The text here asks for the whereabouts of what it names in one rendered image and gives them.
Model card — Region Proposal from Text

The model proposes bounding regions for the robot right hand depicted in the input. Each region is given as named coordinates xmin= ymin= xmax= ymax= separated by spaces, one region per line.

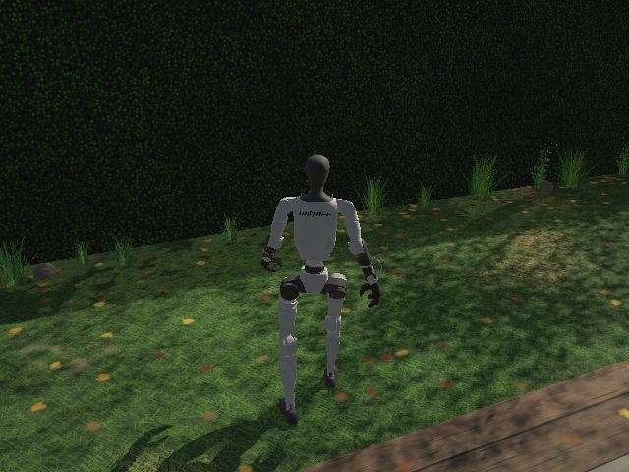
xmin=360 ymin=281 xmax=381 ymax=308

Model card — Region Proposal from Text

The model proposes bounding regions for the right robot forearm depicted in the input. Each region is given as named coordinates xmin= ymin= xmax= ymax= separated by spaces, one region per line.
xmin=356 ymin=239 xmax=378 ymax=285

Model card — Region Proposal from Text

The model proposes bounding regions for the left robot upper arm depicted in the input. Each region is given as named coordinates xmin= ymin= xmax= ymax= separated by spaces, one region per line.
xmin=267 ymin=197 xmax=297 ymax=249

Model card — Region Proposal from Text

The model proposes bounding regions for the robot left hand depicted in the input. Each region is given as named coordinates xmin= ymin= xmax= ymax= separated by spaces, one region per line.
xmin=261 ymin=256 xmax=284 ymax=272

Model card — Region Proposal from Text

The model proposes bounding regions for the right robot upper arm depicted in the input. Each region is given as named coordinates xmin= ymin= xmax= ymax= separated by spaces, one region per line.
xmin=336 ymin=199 xmax=364 ymax=255

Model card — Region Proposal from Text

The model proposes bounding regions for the robot right thigh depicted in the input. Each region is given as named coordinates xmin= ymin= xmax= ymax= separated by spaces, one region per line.
xmin=325 ymin=273 xmax=347 ymax=332

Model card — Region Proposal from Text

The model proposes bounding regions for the left robot forearm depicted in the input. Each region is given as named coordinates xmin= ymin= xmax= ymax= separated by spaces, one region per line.
xmin=262 ymin=233 xmax=277 ymax=262

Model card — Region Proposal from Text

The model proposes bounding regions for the humanoid robot head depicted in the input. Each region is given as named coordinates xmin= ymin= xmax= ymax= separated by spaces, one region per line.
xmin=300 ymin=155 xmax=333 ymax=202

